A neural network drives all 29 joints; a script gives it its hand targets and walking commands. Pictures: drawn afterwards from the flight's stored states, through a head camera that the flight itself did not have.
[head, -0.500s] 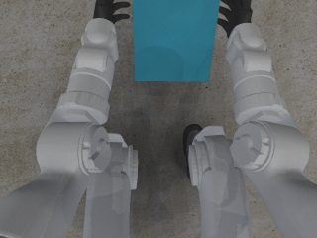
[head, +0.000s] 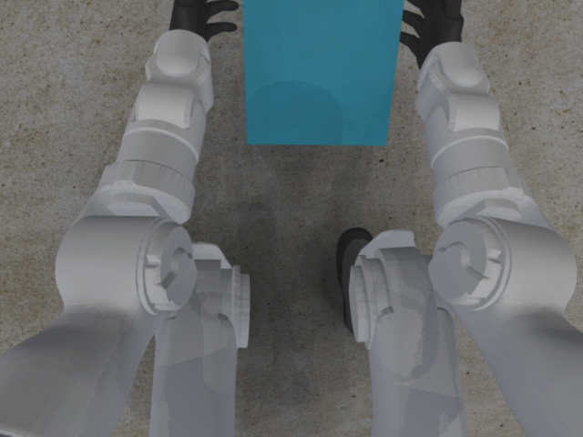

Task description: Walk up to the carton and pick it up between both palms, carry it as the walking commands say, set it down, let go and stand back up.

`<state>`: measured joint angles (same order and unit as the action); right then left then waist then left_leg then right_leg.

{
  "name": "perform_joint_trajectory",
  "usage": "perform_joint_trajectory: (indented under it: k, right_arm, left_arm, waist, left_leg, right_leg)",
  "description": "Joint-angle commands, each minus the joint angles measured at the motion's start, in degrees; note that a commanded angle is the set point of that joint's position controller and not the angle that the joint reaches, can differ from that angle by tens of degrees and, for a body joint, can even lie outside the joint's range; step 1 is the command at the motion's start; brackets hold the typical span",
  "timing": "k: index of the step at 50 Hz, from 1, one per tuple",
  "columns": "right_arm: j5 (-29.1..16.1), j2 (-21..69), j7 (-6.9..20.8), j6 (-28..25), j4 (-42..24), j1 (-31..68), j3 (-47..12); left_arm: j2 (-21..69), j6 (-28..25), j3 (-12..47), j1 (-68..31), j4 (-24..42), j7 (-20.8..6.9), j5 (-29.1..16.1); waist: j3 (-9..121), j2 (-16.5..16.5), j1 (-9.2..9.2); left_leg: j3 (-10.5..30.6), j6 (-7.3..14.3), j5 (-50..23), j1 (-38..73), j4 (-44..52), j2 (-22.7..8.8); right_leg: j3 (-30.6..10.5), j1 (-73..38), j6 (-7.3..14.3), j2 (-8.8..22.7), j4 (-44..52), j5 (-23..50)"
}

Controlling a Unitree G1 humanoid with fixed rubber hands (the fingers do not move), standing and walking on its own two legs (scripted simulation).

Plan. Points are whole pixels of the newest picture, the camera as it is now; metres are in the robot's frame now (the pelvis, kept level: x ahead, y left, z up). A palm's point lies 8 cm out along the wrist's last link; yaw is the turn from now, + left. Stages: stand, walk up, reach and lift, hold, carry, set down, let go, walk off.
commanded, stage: set down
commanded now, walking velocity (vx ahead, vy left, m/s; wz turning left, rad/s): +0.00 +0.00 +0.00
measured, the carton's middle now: (311, 42) +0.54 -0.06 -0.27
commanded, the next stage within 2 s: let go in 1.86 s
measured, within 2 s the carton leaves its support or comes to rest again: rests again in 0.14 s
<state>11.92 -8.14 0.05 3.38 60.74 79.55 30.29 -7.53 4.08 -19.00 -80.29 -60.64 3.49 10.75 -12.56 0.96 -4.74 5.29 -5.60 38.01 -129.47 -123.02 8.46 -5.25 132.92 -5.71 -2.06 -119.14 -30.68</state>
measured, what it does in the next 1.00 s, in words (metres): rises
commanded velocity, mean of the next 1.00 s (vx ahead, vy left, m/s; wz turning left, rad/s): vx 0.00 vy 0.00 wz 0.00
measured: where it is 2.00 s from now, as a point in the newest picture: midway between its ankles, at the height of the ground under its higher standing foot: (287, 313)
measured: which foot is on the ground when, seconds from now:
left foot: down 0.00-1.00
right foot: down 0.00-1.00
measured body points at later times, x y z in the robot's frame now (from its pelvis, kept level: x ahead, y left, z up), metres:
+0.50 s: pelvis -0.03 -0.01 -0.01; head +0.35 -0.01 +0.22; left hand +0.53 +0.10 -0.22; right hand +0.50 -0.22 -0.21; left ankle +0.08 +0.12 -0.36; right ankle +0.11 -0.14 -0.36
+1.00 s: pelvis -0.03 -0.01 +0.06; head +0.33 -0.04 +0.32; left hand +0.54 +0.08 -0.09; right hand +0.50 -0.24 -0.10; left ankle +0.08 +0.12 -0.36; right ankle +0.11 -0.15 -0.36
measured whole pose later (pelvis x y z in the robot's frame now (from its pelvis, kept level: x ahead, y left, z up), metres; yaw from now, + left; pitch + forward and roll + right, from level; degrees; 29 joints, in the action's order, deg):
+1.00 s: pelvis -0.03 -0.01 +0.06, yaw +1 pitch +34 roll +2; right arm -7.5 -15.2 -9.3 9.4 48.4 75.7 14.6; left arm -14.4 11.1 -7.9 -79.8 -50.6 10.3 -5.6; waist -22.7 1.8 -5.1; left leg 3.1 -4.3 33.0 -111.9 -111.1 4.0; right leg -4.4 115.6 -3.1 -1.6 -108.9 -26.9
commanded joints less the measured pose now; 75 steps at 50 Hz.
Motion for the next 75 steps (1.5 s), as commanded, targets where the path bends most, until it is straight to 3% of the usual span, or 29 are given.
perform_joint_trajectory:
  k: [1, 2, 3, 9, 16, 17, 18, 19, 21, 23, 28, 30, 32, 34, 37, 42, 43, 46, 47, 48, 52, 55, 58, 60, 67, 68, 72, 73, 75]
  right_arm:
    - [-1.03, 7.24, 1.02, -1.24, 3.59, 2.23, -4.63]
    - [-1.85, 2.29, -0.11, -2.22, 3.16, 1.89, -3.5]
    - [-3.09, -2.86, -1.8, -3.56, 3.81, 2.82, -4.06]
    - [-18.14, -10.46, -5.69, -8.07, -0.91, 11.51, -15.63]
    - [-20.41, -14.14, -4.86, -6.68, 1.08, 14.05, -16.69]
    - [-22.31, -14.0, -5.15, -6.62, -0.42, 14.89, -18.16]
    - [-21.1, -14.29, -5.12, -6.81, 0.27, 16.77, -18.06]
    - [-22.77, -13.94, -5.59, -6.63, -1.55, 15.89, -18.6]
    - [-24.55, -11.79, -4.83, -6.37, 3.37, 13.32, -22.03]
    - [-23.74, -15.49, -5.57, -5.73, 0.56, 14.7, -19.01]
    - [-23.9, -16.3, -7.95, -5.04, -9.8, 13.53, -19.02]
    - [-24.07, -18.85, -8.63, -3.53, -6.37, 13.19, -18.67]
    - [-23.9, -17.86, -9.09, -1.65, -15.0, 15.15, -19.08]
    - [-25.29, -16.9, -8.73, -0.35, -11.05, 15.2, -19.95]
    - [-25.49, -17.77, -9.4, 0.66, -24.75, 16.24, -20.49]
    - [-23.18, -14.98, -10.54, 3.07, -23.23, 16.31, -18.46]
    - [-20.66, -20.1, -10.18, 2.56, -23.24, 17.77, -13.21]
    - [-19.12, -15.24, -9.24, 2.92, -19.73, 14.28, -14.74]
    - [-17.97, -14.31, -9.07, 3.48, -20.85, 12.59, -13.67]
    - [-19.38, -12.38, -8.92, 4.08, -21.92, 12.11, -16.48]
    - [-17.48, -12.14, -8.2, 4.7, -23.65, 9.28, -14.99]
    - [-15.03, -11.07, -7.68, 4.89, -23.86, 6.79, -13.79]
    - [-13.99, -10.6, -6.69, 4.85, -25.45, 2.64, -12.16]
    - [-13.38, -9.1, -6.01, 4.41, -22.52, 0.6, -11.69]
    - [-12.7, -8.27, -4.79, 5.77, -23.43, -2.01, -11.72]
    - [-13.22, -9.48, -5.14, 5.38, -32.18, -3.37, -11.09]
    - [-13.85, -6.94, -4.58, 5.88, -24.26, -6.94, -13.45]
    - [-14.42, -7.8, -4.7, 5.36, -33.81, -3.97, -13.15]
    - [-13.99, -7.62, -4.26, 5.06, -27.62, -4.48, -12.7]
  left_arm:
    - [5.96, -1.69, 8.37, -11.29, 0.0, -2.14, -2.52]
    - [3.03, -2.42, 9.08, -9.79, -1.35, -0.86, -3.26]
    - [-0.81, -3.04, 9.96, -9.0, 1.2, 0.67, -4.67]
    - [-10.67, -6.49, 13.33, -16.86, 7.64, 3.89, -11.74]
    - [-10.63, -4.56, 22.01, -19.74, 4.14, 2.4, -21.42]
    - [-12.47, -4.52, 20.04, -19.1, 4.04, 2.46, -21.22]
    - [-9.81, -4.24, 22.37, -22.54, 3.82, 2.14, -23.58]
    - [-13.72, -4.06, 20.7, -20.19, 3.53, 2.51, -21.61]
    - [-10.61, -4.24, 22.2, -19.75, 1.54, 2.54, -21.16]
    - [-17.11, -3.71, 16.91, -20.77, 2.55, 3.61, -18.08]
    - [-15.14, -2.41, 18.97, -19.75, 13.81, 5.0, -20.0]
    - [-15.42, -0.76, 16.99, -17.03, 8.88, 5.55, -17.79]
    - [-14.1, 0.42, 18.38, -22.02, 20.27, 5.61, -21.95]
    - [-14.94, 1.47, 18.54, -20.55, 14.62, 5.54, -19.99]
    - [-17.06, 2.31, 16.4, -20.63, 26.34, 6.98, -21.32]
    - [-14.53, 4.43, 13.35, -17.64, 18.9, 6.7, -18.89]
    - [-13.02, 4.68, 13.3, -19.79, 20.07, 7.11, -17.96]
    - [-13.27, 4.12, 11.22, -16.64, 16.09, 7.09, -15.74]
    - [-14.24, 4.8, 10.51, -14.75, 16.84, 6.92, -15.95]
    - [-13.75, 4.78, 7.57, -14.49, 20.27, 7.28, -14.36]
    - [-9.5, 5.75, 9.89, -14.63, 23.78, 6.42, -15.03]
    - [-10.21, 5.5, 8.04, -9.5, 23.91, 6.5, -11.28]
    - [-8.81, 5.6, 7.76, -5.8, 24.74, 6.28, -11.75]
    - [-8.24, 5.28, 5.96, -3.7, 21.2, 5.23, -10.22]
    - [-7.02, 6.13, 6.66, -3.06, 24.58, 5.34, -10.54]
    - [-7.41, 6.2, 7.18, -0.07, 30.9, 5.79, -9.56]
    - [-5.38, 6.43, 9.75, -0.28, 25.59, 4.95, -10.59]
    - [-5.32, 6.18, 10.33, -0.52, 29.58, 4.63, -12.18]
    - [-5.9, 5.84, 7.21, -0.05, 23.94, 4.41, -8.53]
  waist:
    - [49.37, 4.8, -1.71]
    - [47.05, 4.83, -3.49]
    - [49.95, 5.33, -0.49]
    - [60.8, 4.57, 1.53]
    - [54.29, 3.7, -4.98]
    - [56.67, 4.35, -1.73]
    - [55.12, 1.21, -6.21]
    - [59.42, 4.05, -2.05]
    - [57.84, 3.81, -1.49]
    - [57.92, 4.43, 0.73]
    - [82.47, 3.18, -2.63]
    - [76.6, 5.35, 0.19]
    - [90.37, 0.76, -3.16]
    - [87.46, 3.63, -2.37]
    - [101.6, -1.15, -2.58]
    - [86.61, -1.99, -1.2]
    - [82.7, 1.84, -3.39]
    - [83.06, -0.96, -1.38]
    - [85.26, -2.01, -3.66]
    - [87.0, -1.56, 0.64]
    - [85.55, -1.31, -2.84]
    - [84.76, -0.27, -0.66]
    - [83.43, -2.71, -3.11]
    - [73.87, 0.87, -0.43]
    - [78.23, -0.51, -1.46]
    - [86.77, 1.63, -1.57]
    - [76.12, 1.12, -3.06]
    - [81.98, 0.21, -2.44]
    - [75.54, 3.26, -0.69]
  left_leg:
    - [-8.21, 1.18, -20.41, 19.91, 11.87, -0.48]
    - [-8.66, 1.25, -20.67, 19.36, 11.45, 0.32]
    - [-8.22, 0.75, -22.13, 22.03, 12.71, -0.05]
    - [-7.81, 0.79, -30.42, 25.06, 7.64, -1.91]
    - [-5.21, 1.77, -18.4, 23.67, 10.1, -4.78]
    - [-6.95, 1.83, -17.13, 24.96, 9.32, -4.74]
    - [-5.12, 2.17, -14.44, 21.47, 10.77, -4.78]
    - [-6.57, 1.99, -15.88, 26.0, 10.36, -5.58]
    - [-7.4, 0.8, -16.47, 25.16, 10.01, -5.36]
    - [-6.82, 1.89, -17.29, 25.91, 9.99, -5.09]
    - [-8.9, 1.57, -23.9, 37.62, 8.84, -3.33]
    - [-9.62, 1.72, -15.75, 36.7, 12.16, -3.43]
    - [-9.47, 1.32, -20.67, 44.82, 11.26, -3.15]
    - [-9.96, 1.17, -16.58, 46.34, 13.64, -3.55]
    - [-11.14, 1.72, -23.79, 50.4, 12.52, -2.18]
    - [-10.85, 3.07, -13.56, 42.13, 17.97, -1.27]
    - [-9.97, 2.54, -12.13, 42.66, 19.44, -1.6]
    - [-9.64, 2.69, -14.88, 44.71, 20.65, -1.23]
    - [-10.26, 2.77, -14.17, 43.48, 20.94, -0.95]
    - [-11.35, 2.44, -13.9, 44.01, 22.83, -0.31]
    - [-12.2, 1.93, -15.63, 42.7, 25.81, -0.29]
    - [-11.83, 1.81, -19.33, 40.74, 28.21, 0.28]
    - [-10.86, 2.02, -19.23, 40.6, 31.16, 0.24]
    - [-12.16, 1.45, -17.42, 38.81, 33.92, -0.16]
    - [-10.45, 1.83, -20.48, 46.84, 40.91, 0.45]
    - [-11.11, 1.76, -23.32, 53.39, 42.15, 0.66]
    - [-9.62, 2.23, -19.02, 54.78, 47.03, 0.19]
    - [-8.84, 2.46, -24.23, 58.36, 47.5, 0.31]
    - [-8.87, 2.47, -24.6, 58.97, 47.65, -0.45]
  right_leg:
    - [10.6, -34.13, 2.37, -2.64, 4.59, 22.14]
    - [11.0, -31.78, 2.69, -3.32, 4.79, 21.73]
    - [11.92, -32.88, 2.33, -2.79, 4.59, 21.15]
    - [8.13, -37.57, 2.49, -1.63, 2.97, 30.35]
    - [8.26, -35.32, 2.83, 0.98, 4.25, 20.8]
    - [7.02, -34.5, 2.63, 1.09, 5.09, 18.85]
    - [8.55, -35.74, 2.5, 1.21, 4.6, 17.74]
    - [8.75, -38.83, 2.29, 1.46, 4.29, 19.0]
    - [7.72, -40.29, 3.4, 1.34, 4.92, 19.23]
    - [7.28, -38.95, 2.19, 1.27, 4.57, 19.87]
    - [9.13, -53.48, 2.3, -0.72, 5.35, 26.42]
    - [9.74, -48.89, 2.29, -0.44, 7.17, 17.72]
    - [10.77, -57.0, 2.94, -0.42, 8.32, 21.59]
    - [11.75, -54.18, 2.62, -1.06, 9.23, 17.34]
    - [11.65, -67.63, 2.07, -1.19, 9.87, 27.54]
    - [10.7, -62.41, 1.55, -1.69, 15.06, 17.43]
    - [10.97, -57.32, 2.42, -1.32, 15.31, 15.23]
    - [11.35, -57.95, 2.33, -1.71, 16.65, 16.37]
    - [11.25, -60.94, 1.8, -2.12, 18.37, 17.43]
    - [10.78, -63.69, 2.02, -2.3, 19.96, 17.98]
    - [11.46, -64.6, 2.34, -3.54, 23.11, 21.15]
    - [9.91, -65.58, 1.42, -3.51, 24.87, 25.59]
    - [11.4, -66.32, 1.4, -4.15, 26.77, 26.03]
    - [10.72, -62.64, 1.5, -3.46, 29.76, 23.97]
    - [11.36, -70.86, 1.81, -4.2, 35.41, 26.29]
    - [11.5, -74.22, 1.76, -4.32, 37.2, 28.65]
    - [11.26, -73.05, 2.15, -3.84, 42.52, 22.3]
    - [11.6, -75.06, 1.51, -4.04, 42.43, 26.56]
    - [10.38, -71.64, 1.92, -3.87, 44.44, 26.1]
